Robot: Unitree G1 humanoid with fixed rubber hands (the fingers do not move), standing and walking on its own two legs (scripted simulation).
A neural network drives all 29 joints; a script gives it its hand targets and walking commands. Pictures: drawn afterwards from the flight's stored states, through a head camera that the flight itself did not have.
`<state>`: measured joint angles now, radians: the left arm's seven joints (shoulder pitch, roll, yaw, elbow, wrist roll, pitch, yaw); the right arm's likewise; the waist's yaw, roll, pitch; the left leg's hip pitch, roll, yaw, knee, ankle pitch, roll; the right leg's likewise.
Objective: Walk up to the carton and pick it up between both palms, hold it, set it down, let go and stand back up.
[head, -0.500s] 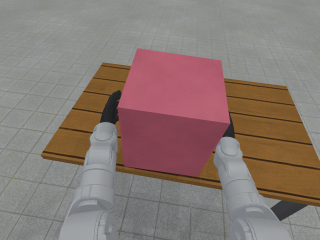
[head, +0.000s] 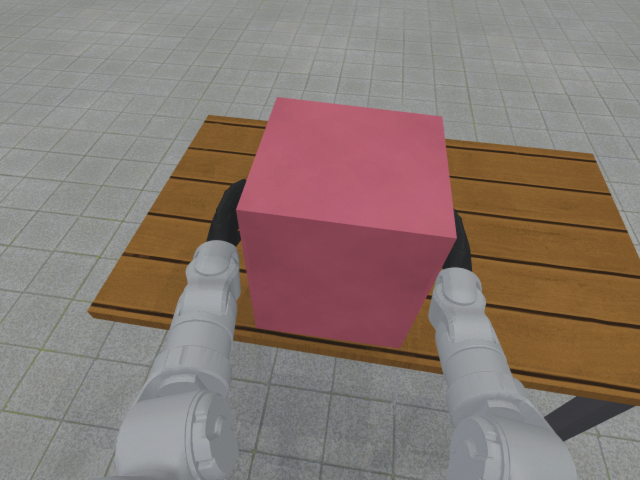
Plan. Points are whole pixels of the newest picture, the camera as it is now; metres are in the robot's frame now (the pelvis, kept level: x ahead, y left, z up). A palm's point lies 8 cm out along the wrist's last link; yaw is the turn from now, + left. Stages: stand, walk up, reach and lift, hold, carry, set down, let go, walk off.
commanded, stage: set down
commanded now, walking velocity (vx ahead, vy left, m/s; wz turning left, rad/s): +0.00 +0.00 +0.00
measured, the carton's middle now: (342, 230) +0.43 -0.02 +0.07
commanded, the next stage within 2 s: none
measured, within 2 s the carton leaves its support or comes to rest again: rests again in 0.90 s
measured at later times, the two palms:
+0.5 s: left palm (229, 243) +0.42 +0.13 +0.06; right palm (444, 268) +0.39 -0.17 +0.03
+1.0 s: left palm (222, 237) +0.44 +0.14 +0.06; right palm (446, 251) +0.40 -0.17 +0.05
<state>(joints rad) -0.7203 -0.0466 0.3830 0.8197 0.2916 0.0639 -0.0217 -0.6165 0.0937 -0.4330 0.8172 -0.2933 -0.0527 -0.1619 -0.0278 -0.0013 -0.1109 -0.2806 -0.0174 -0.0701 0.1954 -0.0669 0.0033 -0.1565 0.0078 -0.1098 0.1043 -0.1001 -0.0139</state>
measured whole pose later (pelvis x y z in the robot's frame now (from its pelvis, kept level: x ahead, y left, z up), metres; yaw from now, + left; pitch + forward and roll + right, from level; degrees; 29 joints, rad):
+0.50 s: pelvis +0.01 +0.00 +0.00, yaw -1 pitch +15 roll +0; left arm -0.79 -0.02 0.42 1.02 0.28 -0.07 -0.01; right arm -0.65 0.10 -0.51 0.87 -0.40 -0.10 -0.16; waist 0.01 0.03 -0.16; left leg -0.39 -0.01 -0.06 0.17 -0.05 0.01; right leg -0.28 0.01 -0.10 0.11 -0.09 -0.01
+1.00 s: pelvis -0.01 +0.01 -0.01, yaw -6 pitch +24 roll -1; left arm -0.88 0.12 0.27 1.19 0.05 -0.18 0.06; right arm -0.80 -0.01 -0.30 1.06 -0.14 -0.14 -0.13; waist 0.03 -0.02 -0.31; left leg -0.61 0.01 0.03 0.26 -0.06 0.01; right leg -0.55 0.02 -0.01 0.23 -0.09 0.00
